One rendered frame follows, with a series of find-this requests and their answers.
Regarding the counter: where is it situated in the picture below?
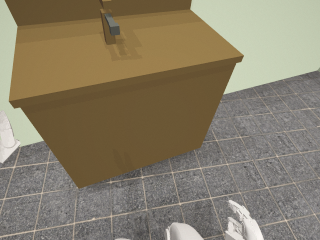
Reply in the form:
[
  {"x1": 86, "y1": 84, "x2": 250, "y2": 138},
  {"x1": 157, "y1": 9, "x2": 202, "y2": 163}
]
[{"x1": 4, "y1": 0, "x2": 244, "y2": 189}]

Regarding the tap lever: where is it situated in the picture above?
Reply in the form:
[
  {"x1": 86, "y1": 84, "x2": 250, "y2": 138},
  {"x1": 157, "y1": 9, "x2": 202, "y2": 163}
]
[{"x1": 104, "y1": 13, "x2": 120, "y2": 36}]

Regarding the robot right hand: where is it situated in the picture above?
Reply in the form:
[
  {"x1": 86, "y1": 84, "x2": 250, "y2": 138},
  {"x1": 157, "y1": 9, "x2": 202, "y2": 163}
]
[{"x1": 225, "y1": 200, "x2": 264, "y2": 240}]

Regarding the robot left hand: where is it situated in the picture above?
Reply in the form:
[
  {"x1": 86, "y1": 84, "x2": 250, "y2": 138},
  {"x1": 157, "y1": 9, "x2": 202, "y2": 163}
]
[{"x1": 0, "y1": 110, "x2": 21, "y2": 164}]

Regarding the robot right thigh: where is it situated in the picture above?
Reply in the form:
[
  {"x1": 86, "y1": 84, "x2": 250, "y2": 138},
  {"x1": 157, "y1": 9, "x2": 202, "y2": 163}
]
[{"x1": 164, "y1": 223, "x2": 204, "y2": 240}]

